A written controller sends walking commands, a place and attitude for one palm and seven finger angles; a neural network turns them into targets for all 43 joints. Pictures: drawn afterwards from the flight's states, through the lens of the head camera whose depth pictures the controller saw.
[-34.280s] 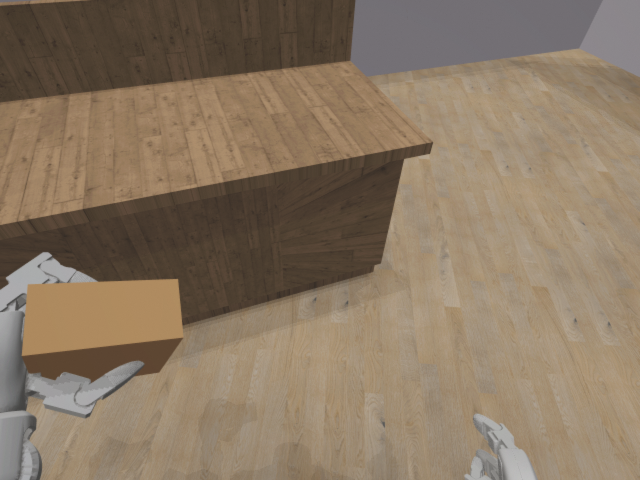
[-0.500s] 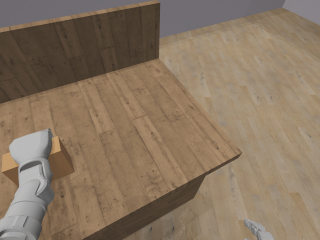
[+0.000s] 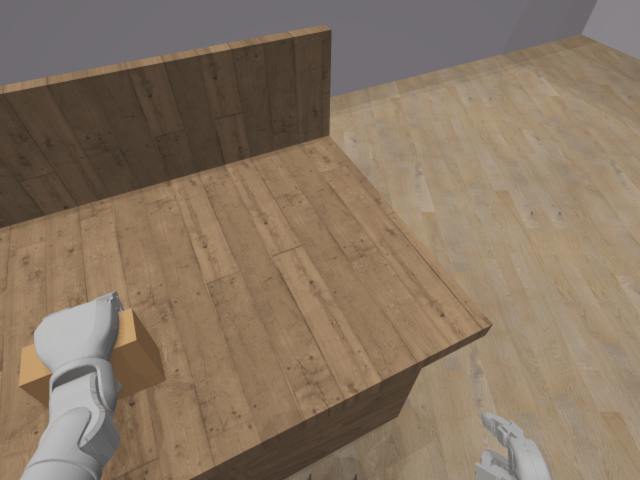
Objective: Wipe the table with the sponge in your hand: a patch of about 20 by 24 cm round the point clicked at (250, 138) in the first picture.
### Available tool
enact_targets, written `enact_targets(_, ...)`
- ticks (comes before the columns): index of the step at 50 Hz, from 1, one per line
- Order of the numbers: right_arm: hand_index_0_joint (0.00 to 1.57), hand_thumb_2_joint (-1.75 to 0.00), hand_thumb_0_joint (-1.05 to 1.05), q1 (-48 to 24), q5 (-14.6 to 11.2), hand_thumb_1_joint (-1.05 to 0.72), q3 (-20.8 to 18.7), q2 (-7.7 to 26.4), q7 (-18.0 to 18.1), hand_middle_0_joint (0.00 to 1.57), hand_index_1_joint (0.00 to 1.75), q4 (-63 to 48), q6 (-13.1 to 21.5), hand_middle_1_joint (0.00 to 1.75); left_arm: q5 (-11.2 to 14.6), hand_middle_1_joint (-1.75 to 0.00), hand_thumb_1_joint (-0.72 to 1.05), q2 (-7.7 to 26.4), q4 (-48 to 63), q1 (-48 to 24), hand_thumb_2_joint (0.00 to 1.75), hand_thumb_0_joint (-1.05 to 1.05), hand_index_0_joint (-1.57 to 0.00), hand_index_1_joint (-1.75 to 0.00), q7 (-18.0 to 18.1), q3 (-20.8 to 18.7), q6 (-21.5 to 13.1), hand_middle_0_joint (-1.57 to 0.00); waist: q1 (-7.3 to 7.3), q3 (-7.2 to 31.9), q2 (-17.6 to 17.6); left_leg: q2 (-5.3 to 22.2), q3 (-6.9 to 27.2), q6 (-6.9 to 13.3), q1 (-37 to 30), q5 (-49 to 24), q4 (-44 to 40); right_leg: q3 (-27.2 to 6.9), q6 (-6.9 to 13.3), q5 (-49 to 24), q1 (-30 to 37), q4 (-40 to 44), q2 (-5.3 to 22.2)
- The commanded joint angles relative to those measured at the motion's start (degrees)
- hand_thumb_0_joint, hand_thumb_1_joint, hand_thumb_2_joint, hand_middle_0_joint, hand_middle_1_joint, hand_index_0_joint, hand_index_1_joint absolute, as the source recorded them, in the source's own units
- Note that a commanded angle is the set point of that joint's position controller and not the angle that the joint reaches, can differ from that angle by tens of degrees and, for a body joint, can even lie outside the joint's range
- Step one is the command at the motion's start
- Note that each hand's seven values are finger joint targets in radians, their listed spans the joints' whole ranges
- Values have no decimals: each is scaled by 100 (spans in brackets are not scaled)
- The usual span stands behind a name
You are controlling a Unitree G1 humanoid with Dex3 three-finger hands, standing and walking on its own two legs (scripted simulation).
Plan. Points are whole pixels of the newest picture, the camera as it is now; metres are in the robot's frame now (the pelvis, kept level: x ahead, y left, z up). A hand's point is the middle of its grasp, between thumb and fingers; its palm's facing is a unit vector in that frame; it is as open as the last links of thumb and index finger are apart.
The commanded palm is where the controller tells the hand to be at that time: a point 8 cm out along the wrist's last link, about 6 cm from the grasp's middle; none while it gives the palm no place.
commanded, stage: wipe back along the first lane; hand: left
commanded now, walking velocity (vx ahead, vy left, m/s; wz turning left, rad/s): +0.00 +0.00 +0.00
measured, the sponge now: (104, 371) +0.26 +0.33 -0.05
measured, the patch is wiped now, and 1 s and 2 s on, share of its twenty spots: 1.00 1.00 1.00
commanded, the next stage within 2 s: lift the sponge slowly off the table in 1.52 s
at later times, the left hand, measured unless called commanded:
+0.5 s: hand (106, 391) +0.22 +0.29 -0.01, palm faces -0.06 -0.04 -1.00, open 9.8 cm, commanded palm +0.17 +0.26 +0.02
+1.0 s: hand (112, 407) +0.20 +0.28 -0.01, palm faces -0.07 -0.05 -1.00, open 9.7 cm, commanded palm +0.16 +0.25 +0.01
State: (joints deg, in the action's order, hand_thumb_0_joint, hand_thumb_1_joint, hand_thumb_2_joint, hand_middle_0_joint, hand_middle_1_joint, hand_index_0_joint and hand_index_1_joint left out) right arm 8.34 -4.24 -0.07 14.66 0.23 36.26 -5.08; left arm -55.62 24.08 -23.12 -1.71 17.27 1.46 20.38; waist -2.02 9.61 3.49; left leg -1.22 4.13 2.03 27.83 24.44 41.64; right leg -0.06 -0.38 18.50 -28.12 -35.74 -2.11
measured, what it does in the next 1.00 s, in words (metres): stands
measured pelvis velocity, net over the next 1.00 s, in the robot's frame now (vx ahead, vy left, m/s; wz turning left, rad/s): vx -0.01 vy -0.01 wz -0.01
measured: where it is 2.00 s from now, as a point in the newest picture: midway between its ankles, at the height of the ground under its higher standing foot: outside the picture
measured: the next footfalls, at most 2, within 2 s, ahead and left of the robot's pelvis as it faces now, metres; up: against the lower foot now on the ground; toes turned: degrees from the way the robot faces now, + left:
none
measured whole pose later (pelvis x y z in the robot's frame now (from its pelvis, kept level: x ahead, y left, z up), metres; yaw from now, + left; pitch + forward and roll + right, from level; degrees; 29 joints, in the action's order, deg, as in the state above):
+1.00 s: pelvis -0.01 -0.01 +0.00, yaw +0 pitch +7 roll -2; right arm 5.9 -4.2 0.4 14.1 0.4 35.2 -5.0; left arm -57.1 19.6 -10.8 10.6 19.0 6.6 25.1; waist -4.1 8.6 3.5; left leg -1.0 3.6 1.1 24.5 24.0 41.4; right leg -0.5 0.5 19.0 -26.1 -37.8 -2.3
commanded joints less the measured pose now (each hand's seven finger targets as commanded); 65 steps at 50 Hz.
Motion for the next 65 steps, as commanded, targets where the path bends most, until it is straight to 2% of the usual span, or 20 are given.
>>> enact_targets(1, 20, -90, 0, -707, -1, -90, -281, 719, 24, 20, 30, -846, 290, 30, 219, -160, 10, 185, 451, 579, 130, 0, -120, -160, -236, -17, 13, -120, -84, 814, -453, 41, 28, -29, -398, -2802, -455, 217, 444, -2556, 997, 127, -53)
enact_targets(5, 20, -90, 0, -758, 13, -90, -283, 689, -7, 20, 30, -909, 295, 30, 197, -160, 10, -82, 742, 930, 130, 0, -120, -160, -216, 247, 108, -120, -77, 744, -590, 43, 10, -38, -447, -2755, -472, 252, 407, -2552, 1030, 131, -43)
enact_targets(11, 20, -90, 0, -940, -6, -90, -254, 654, -10, 20, 30, -941, 300, 30, 194, -160, 10, -90, 1029, 1036, 130, 0, -120, -160, -171, 244, 253, -120, -152, 584, -402, 82, 95, -63, -519, -2665, -568, 264, 458, -2168, 944, 135, -72)
enact_targets(14, 20, -90, 0, -968, 4, -90, -241, 608, -49, 20, 30, -1015, 314, 30, 135, -160, 10, -407, 1131, 1370, 130, 0, -120, -160, -188, 600, 316, -120, -173, 565, -395, 82, 97, -71, -579, -2700, -557, 333, 452, -2079, 917, 105, -75)
enact_targets(16, 20, -90, 0, -1023, 7, -90, -238, 628, -33, 20, 30, -981, 305, 30, 174, -160, 10, -216, 1190, 1264, 130, 0, -120, -160, -154, 394, 329, -120, -174, 548, -534, 102, 123, -71, -541, -2566, -578, 259, 470, -2060, 926, 123, -90)
enact_targets(19, 20, -90, 0, -1071, 10, -90, -213, 593, -46, 20, 30, -1045, 284, 30, 129, -160, 10, -502, 1294, 1405, 130, 0, -120, -160, -166, 732, 384, -120, -150, 413, -629, 80, 95, -64, -490, -2349, -604, 312, 449, -1898, 869, 115, -92)
enact_targets(22, 20, -90, 0, -1102, 7, -90, -201, 608, -9, 20, 30, -1054, 274, 30, 160, -160, 10, -401, 1330, 1311, 130, 0, -120, -160, -134, 630, 460, -120, -176, 327, -557, 66, 101, -54, -445, -2047, -663, 311, 473, -1586, 824, 141, -111)
enact_targets(29, 20, -90, 0, -1195, -9, -90, -178, 539, -61, 20, 30, -1128, 295, 30, 185, -160, 10, -606, 1557, 1902, 130, 0, -120, -160, -171, 829, 513, -120, -270, 480, -623, 51, 59, -50, -493, -2256, -596, 261, 479, -1975, 1037, 70, -81)
enact_targets(31, 20, -90, 0, -1239, -10, -90, -183, 568, -68, 20, 30, -1103, 290, 30, 228, -160, 10, -372, 1659, 2073, 130, 0, -120, -160, -143, 576, 500, -120, -300, 442, -629, 60, 63, -57, -452, -2263, -593, 174, 489, -2127, 1082, 72, -75)
enact_targets(35, 20, -90, 0, -1205, -1, -90, -178, 560, -35, 20, 30, -1094, 267, 30, 156, -160, 10, -417, 1695, 1788, 130, 0, -120, -160, -106, 652, 498, -120, -203, 219, -700, 42, 29, -49, -361, -2012, -606, 195, 457, -1943, 926, 99, -80)
enact_targets(36, 20, -90, 0, -1244, 0, -90, -187, 574, -18, 20, 30, -1076, 272, 30, 200, -160, 10, -233, 1723, 1824, 130, 0, -120, -160, -64, 420, 497, -120, -260, 166, -599, 52, 64, -59, -351, -1954, -646, 153, 484, -1842, 914, 121, -97)
enact_targets(38, 20, -90, 0, -1202, -3, -90, -175, 543, -9, 20, 30, -1100, 283, 30, 153, -160, 10, -387, 1660, 1749, 130, 0, -120, -160, -67, 591, 509, -120, -241, 215, -623, 18, 35, -49, -360, -1890, -632, 194, 472, -1788, 909, 121, -89)
enact_targets(41, 20, -90, 0, -1233, -1, -90, -187, 566, 11, 20, 30, -1035, 287, 30, 138, -160, 10, -208, 1571, 1773, 130, 0, -120, -160, -34, 364, 490, -120, -301, 275, -584, 4, 44, -58, -343, -1893, -639, 73, 503, -1836, 966, 139, -90)
enact_targets(42, 20, -90, 0, -1196, 6, -90, -178, 554, 17, 20, 30, -1077, 282, 30, 126, -160, 10, -397, 1569, 1740, 130, 0, -120, -160, -54, 602, 502, -120, -259, 330, -458, -17, -4, -42, -375, -1864, -615, 152, 483, -1815, 970, 132, -77)
enact_targets(46, 20, -90, 0, -1217, 2, -90, -182, 590, 61, 20, 30, -993, 283, 30, 103, -160, 10, -161, 1405, 1462, 130, 0, -120, -160, -44, 366, 489, -120, -252, 269, -528, -28, 31, -48, -290, -1691, -639, 41, 500, -1652, 877, 181, -96)
enact_targets(53, 20, -90, 0, -1117, 20, -90, -224, 583, 81, 20, 30, -1003, 327, 30, 102, -160, 10, -198, 1297, 1760, 130, 0, -120, -160, -28, 347, 342, -120, -250, 504, -758, -67, -53, -36, -227, -1772, -516, 10, 454, -2053, 1024, 126, -46)
enact_targets(54, 20, -90, 0, -1135, 23, -90, -217, 567, 81, 20, 30, -1029, 332, 30, 126, -160, 10, -362, 1294, 1871, 130, 0, -120, -160, -39, 485, 334, -120, -248, 465, -791, -77, -70, -31, -204, -1759, -515, 17, 439, -2081, 1044, 132, -40)
enact_targets(59, 20, -90, 0, -1144, 12, -90, -214, 594, 108, 20, 30, -1010, 316, 30, 154, -160, 10, -251, 1277, 1637, 130, 0, -120, -160, -22, 403, 379, -120, -196, 307, -727, -83, -87, -19, -138, -1550, -553, 8, 416, -1820, 949, 205, -42)
enact_targets(61, 20, -90, 0, -1162, 4, -90, -211, 625, 144, 20, 30, -963, 312, 30, 196, -160, 10, 34, 1243, 1488, 130, 0, -120, -160, -13, 93, 381, -120, -234, 261, -757, -81, -49, -17, -103, -1443, -598, -68, 433, -1661, 934, 273, -62)
enact_targets(65, 20, -90, 0, -1124, 12, -90, -204, 613, 154, 20, 30, -965, 311, 30, 154, -160, 10, -21, 1132, 1650, 130, 0, -120, -160, -49, 154, 333, -120, -232, 276, -751, -98, -102, -22, -86, -1485, -594, -41, 408, -1740, 994, 266, -35)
